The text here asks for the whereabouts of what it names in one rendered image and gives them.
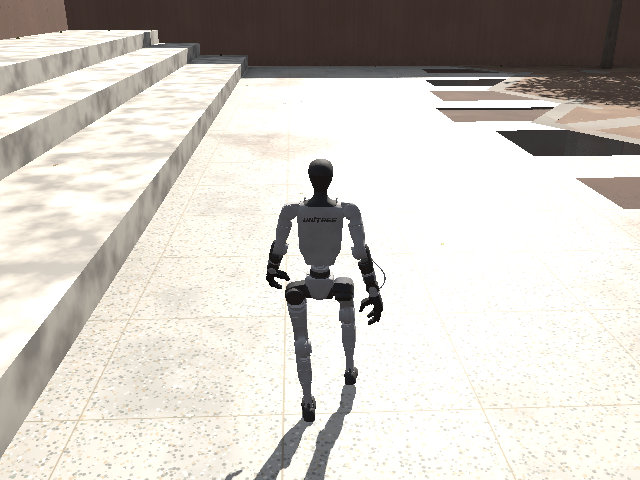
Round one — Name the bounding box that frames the right robot hand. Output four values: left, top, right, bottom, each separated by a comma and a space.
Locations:
359, 294, 383, 325

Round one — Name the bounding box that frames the humanoid robot head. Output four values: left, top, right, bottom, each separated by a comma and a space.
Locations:
303, 159, 338, 207

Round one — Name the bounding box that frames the left robot hand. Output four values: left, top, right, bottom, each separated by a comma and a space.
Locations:
266, 270, 290, 289

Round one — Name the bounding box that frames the right robot upper arm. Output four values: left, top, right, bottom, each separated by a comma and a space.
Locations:
341, 202, 368, 260

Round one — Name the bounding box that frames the left robot upper arm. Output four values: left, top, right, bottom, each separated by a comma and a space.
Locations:
272, 202, 300, 255

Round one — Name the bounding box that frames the left robot forearm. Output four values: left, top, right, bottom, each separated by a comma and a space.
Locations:
267, 240, 283, 274

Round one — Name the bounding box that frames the left robot shin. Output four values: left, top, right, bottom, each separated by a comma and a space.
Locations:
294, 340, 313, 408

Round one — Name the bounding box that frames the right robot forearm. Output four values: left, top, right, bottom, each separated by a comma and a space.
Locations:
358, 244, 380, 297

